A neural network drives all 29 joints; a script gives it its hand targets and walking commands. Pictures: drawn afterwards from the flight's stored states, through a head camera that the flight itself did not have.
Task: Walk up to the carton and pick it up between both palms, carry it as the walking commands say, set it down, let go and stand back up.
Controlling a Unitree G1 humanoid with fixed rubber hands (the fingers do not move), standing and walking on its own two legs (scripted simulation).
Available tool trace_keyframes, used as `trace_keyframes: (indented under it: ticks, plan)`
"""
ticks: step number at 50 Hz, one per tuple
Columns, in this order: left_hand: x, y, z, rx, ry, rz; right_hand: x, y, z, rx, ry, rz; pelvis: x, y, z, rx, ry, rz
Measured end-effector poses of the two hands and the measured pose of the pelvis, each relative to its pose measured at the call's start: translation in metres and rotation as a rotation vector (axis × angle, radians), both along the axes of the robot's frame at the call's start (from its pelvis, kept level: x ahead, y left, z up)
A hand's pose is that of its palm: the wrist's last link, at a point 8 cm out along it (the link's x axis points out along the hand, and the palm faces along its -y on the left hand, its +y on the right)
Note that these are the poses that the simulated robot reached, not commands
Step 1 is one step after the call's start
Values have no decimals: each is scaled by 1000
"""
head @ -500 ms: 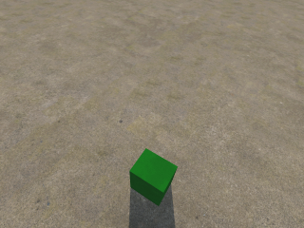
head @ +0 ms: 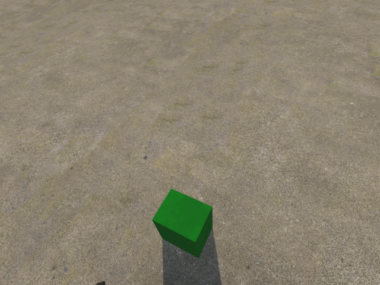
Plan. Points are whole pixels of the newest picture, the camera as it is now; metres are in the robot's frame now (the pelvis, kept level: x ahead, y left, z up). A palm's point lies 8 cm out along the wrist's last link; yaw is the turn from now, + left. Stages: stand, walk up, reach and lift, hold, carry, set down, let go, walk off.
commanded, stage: walk up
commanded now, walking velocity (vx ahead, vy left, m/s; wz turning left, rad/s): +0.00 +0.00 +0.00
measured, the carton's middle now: (185, 223) +0.48 +0.09 -0.65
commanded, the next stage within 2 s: none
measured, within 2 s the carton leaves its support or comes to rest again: neither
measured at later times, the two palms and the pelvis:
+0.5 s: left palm out of the picture -0.01 +0.25 -0.14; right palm out of the picture -0.02 -0.22 -0.14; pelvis -0.01 +0.01 +0.00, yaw +2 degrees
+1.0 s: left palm out of the picture -0.03 +0.23 -0.15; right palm out of the picture +0.01 -0.18 -0.14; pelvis +0.01 +0.03 +0.00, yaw +1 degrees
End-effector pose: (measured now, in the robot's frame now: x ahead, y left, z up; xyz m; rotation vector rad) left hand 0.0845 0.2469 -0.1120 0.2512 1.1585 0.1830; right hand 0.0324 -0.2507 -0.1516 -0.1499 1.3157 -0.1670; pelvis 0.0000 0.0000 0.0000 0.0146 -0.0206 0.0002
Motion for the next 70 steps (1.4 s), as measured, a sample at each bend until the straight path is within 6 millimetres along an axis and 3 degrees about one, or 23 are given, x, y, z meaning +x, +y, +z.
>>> trace_keyframes:
  ticks: [8,13,20,28,37,46,58,61,65,70]
  plan:
    - [-22,-22,-11,-39,31,39,-17,3,2,11,42,-5,-2,-12,2,-16,-3,9]
    - [-44,-23,-26,-80,91,64,-38,11,8,-6,68,-15,-6,-9,1,-24,-14,18]
    - [-68,-21,-30,-94,129,86,-64,21,10,-4,134,-13,-9,-3,2,-17,-13,25]
    - [-103,12,-35,-78,215,125,-56,37,12,-30,97,-3,-15,20,-1,-24,-15,27]
    - [-119,0,-37,-129,269,142,-41,63,12,14,78,1,-5,29,3,-17,-23,25]
    - [-123,-17,-37,-156,313,160,-22,68,10,28,66,0,8,29,4,-21,-22,24]
    - [-100,-14,-37,-141,292,143,-28,66,9,19,107,-21,19,27,2,-23,-9,18]
    - [-104,6,-30,-78,287,145,-25,57,7,6,116,-23,17,35,1,-19,20,-7]
    - [-123,57,-10,30,339,157,0,46,14,-36,37,-15,16,54,3,10,45,-64]
    - [-117,125,5,114,371,108,33,62,24,-55,-61,-17,21,89,3,36,67,-116]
